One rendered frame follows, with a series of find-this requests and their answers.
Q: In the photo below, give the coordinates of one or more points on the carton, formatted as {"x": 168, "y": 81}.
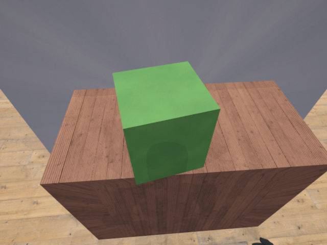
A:
{"x": 168, "y": 118}

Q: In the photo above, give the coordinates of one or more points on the pedestal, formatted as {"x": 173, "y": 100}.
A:
{"x": 262, "y": 155}

